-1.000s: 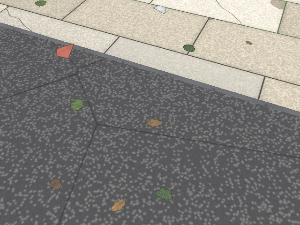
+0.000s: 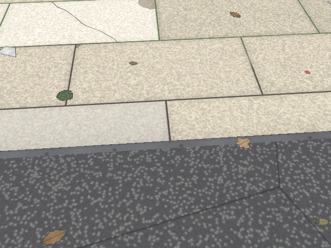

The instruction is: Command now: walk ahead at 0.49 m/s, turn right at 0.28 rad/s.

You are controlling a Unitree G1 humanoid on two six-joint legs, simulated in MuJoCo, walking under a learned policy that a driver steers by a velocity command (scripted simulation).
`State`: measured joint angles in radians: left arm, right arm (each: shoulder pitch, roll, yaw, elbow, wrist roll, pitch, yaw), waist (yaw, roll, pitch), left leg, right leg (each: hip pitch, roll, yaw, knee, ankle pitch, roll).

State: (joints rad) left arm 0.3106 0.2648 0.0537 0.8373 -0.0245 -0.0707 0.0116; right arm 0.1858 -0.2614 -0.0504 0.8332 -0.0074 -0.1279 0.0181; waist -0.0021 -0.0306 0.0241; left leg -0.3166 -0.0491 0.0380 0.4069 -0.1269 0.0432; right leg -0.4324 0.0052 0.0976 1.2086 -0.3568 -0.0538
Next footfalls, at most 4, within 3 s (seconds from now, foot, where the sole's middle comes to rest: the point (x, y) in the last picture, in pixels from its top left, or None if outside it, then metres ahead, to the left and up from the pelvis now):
0.34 right None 0.34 -0.16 -0.77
0.92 left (159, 201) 0.66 0.05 -0.77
1.38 right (192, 152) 0.92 -0.10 -0.77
1.82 left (116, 149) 0.94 0.26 -0.77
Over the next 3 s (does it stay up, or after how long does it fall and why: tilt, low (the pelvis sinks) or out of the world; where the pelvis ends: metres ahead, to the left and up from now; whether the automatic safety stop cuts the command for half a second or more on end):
stays up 1.47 0.37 -0.13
